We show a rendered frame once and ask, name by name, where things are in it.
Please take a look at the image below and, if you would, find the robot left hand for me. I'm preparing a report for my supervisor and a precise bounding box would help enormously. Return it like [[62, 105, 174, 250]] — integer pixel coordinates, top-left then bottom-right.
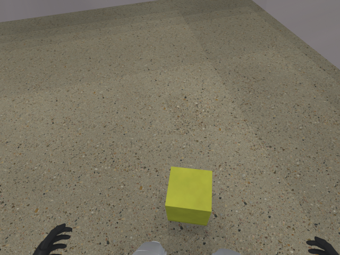
[[33, 223, 72, 255]]

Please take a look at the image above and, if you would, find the carton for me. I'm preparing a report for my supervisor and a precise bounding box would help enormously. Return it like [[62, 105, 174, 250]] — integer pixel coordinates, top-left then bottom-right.
[[165, 166, 213, 226]]

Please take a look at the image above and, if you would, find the left robot thigh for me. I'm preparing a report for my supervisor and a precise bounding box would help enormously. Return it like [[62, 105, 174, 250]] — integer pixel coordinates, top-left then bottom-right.
[[132, 242, 167, 255]]

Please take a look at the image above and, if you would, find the robot right hand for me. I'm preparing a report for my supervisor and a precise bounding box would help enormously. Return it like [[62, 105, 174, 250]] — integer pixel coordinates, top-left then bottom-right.
[[306, 236, 339, 255]]

